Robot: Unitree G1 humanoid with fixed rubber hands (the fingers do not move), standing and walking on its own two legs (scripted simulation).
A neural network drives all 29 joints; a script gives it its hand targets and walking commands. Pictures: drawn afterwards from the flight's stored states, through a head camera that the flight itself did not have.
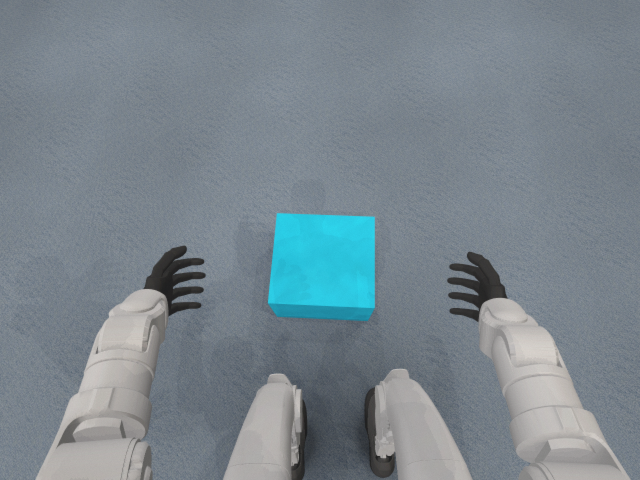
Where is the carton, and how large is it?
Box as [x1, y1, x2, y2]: [268, 213, 374, 320]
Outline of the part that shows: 277,213 268,303 276,315 291,317 367,320 374,308 374,217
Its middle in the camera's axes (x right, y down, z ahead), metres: +0.01 +0.08 +1.06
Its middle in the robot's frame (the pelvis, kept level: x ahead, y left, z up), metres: +0.53 +0.02 -0.59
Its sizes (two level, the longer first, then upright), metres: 0.258 0.241 0.183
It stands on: the floor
